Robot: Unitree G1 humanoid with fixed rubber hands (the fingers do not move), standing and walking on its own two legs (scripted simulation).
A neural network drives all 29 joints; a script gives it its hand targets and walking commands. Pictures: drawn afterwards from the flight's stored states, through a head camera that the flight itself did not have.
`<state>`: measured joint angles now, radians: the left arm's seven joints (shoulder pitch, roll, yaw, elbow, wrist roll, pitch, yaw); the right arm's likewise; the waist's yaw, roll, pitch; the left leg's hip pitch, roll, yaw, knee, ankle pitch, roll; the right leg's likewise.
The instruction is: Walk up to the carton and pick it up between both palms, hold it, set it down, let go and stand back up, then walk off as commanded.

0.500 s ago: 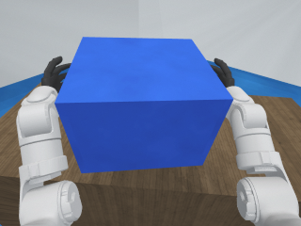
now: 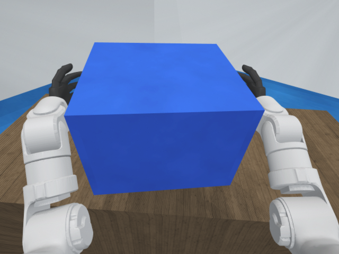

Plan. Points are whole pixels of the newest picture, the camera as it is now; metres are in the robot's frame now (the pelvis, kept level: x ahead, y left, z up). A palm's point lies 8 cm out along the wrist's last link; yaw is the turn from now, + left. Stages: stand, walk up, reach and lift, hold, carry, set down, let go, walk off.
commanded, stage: hold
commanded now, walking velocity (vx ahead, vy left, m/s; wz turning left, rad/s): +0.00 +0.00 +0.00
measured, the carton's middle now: (160, 112) +0.40 +0.00 +0.20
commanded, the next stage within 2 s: set down in 0.80 s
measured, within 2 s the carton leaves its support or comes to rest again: neither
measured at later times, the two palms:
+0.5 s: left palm (59, 101) +0.36 +0.20 +0.26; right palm (253, 102) +0.36 -0.20 +0.25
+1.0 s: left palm (64, 99) +0.37 +0.20 +0.26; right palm (256, 101) +0.36 -0.21 +0.25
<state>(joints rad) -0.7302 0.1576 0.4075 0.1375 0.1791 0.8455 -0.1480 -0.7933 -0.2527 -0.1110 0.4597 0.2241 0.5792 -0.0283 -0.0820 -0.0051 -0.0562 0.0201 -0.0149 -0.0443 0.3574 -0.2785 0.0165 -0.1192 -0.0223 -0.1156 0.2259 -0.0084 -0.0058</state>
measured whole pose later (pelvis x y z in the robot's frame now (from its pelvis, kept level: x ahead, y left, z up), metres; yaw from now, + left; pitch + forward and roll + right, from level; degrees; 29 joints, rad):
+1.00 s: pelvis -0.01 +0.00 +0.00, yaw +1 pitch -5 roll -1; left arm -0.76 0.17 0.41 0.21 0.15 0.72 -0.14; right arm -0.79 -0.20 -0.20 0.45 0.14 0.51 -0.01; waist -0.10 -0.01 -0.05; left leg -0.02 -0.03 -0.05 0.37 -0.27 0.02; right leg -0.16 -0.04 -0.12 0.25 -0.01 -0.01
